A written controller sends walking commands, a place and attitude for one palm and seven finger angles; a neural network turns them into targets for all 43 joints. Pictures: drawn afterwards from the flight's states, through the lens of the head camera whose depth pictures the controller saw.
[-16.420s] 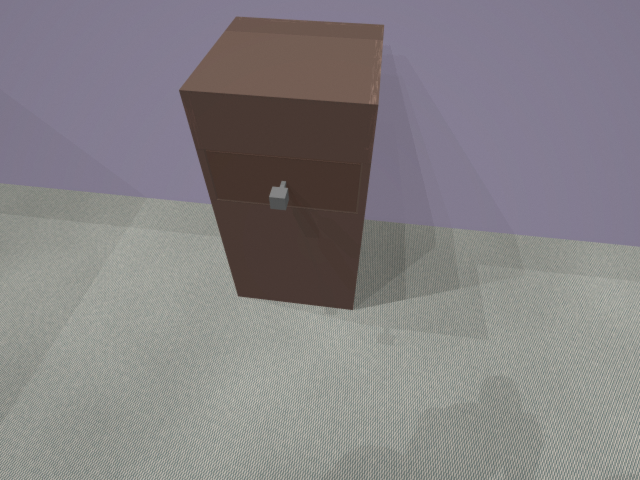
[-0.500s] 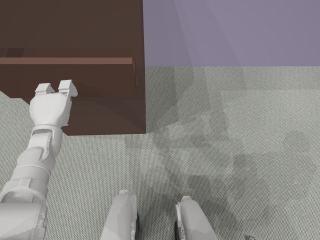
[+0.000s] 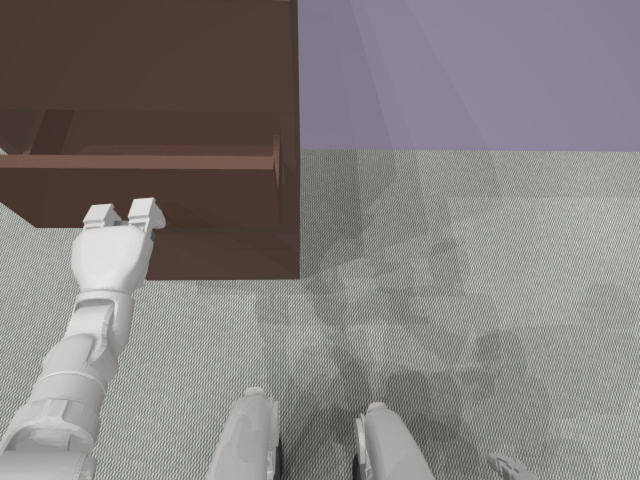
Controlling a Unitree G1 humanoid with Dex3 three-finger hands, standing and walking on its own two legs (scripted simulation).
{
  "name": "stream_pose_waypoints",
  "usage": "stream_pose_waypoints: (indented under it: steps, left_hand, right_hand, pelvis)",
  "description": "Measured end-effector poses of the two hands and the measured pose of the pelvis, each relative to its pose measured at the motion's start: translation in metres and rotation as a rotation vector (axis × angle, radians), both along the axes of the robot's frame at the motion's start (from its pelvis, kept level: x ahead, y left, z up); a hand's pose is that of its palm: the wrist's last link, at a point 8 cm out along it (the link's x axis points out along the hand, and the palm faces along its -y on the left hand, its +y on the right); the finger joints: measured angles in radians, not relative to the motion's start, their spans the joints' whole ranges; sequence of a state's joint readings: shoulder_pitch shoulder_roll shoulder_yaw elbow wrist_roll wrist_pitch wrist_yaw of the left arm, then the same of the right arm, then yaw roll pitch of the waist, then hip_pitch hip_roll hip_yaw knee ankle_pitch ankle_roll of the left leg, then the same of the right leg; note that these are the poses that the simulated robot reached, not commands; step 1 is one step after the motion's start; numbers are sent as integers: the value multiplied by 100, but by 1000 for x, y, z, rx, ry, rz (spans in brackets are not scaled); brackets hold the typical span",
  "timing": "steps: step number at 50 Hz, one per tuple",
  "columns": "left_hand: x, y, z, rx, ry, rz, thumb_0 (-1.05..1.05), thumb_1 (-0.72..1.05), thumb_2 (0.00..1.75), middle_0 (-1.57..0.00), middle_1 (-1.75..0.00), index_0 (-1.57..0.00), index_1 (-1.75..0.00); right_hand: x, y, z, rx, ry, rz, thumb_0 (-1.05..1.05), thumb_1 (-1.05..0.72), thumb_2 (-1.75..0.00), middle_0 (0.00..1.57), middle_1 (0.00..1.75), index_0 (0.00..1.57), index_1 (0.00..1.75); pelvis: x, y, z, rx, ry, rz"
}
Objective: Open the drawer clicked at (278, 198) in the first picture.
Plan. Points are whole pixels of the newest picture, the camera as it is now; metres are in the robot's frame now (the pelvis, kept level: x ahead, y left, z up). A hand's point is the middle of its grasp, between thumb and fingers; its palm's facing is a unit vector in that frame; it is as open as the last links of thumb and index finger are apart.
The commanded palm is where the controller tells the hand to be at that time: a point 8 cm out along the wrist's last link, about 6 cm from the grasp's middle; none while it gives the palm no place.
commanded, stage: pull the drawer open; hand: left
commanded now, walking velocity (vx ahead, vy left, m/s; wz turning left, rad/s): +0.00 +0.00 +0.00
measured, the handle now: (135, 227) +0.44 +0.27 -0.05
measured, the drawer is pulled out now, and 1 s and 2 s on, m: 0.09 0.18 0.27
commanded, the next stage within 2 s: none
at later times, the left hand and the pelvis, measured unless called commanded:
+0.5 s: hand (128, 297) +0.34 +0.27 -0.06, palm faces -0.03 -0.04 -1.00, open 7.6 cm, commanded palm +0.31 +0.26 -0.01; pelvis +0.00 +0.00 +0.00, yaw +0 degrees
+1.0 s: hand (121, 332) +0.29 +0.26 -0.06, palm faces -0.03 -0.04 -1.00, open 7.6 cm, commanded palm +0.27 +0.26 -0.01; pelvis +0.00 +0.00 +0.00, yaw +0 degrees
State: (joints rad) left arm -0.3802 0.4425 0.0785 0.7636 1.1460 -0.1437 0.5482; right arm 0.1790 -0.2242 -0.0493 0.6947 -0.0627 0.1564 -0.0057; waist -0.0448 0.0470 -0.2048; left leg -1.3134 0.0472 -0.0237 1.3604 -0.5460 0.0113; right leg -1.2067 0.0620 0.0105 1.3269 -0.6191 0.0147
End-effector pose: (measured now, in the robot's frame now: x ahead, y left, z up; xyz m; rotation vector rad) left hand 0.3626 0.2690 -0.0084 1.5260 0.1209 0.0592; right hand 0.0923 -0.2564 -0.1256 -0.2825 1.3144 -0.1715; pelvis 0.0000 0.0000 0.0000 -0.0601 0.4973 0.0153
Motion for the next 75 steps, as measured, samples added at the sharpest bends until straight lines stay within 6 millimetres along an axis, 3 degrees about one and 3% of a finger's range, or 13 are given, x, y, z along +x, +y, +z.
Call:
stream_pose_waypoints:
  steps: [16, 75]
  left_hand:
    - [-26, -1, 0, 1, -3, 7, 2, 50, 71, -34, -135, -24, -135]
    - [-138, -9, 1, 3, 5, 53, 4, 52, 64, -37, -135, -26, -135]
  right_hand:
    - [6, 1, 1, 2, -38, 6, 1, -90, -90, 20, 30, 21, 30]
    - [78, 16, 17, 28, -252, 119, 1, -90, -90, 20, 30, 21, 30]
  pelvis:
    - [-4, 0, 1, 5, -17, -2]
    - [-4, -7, 1, 9, -68, 10]
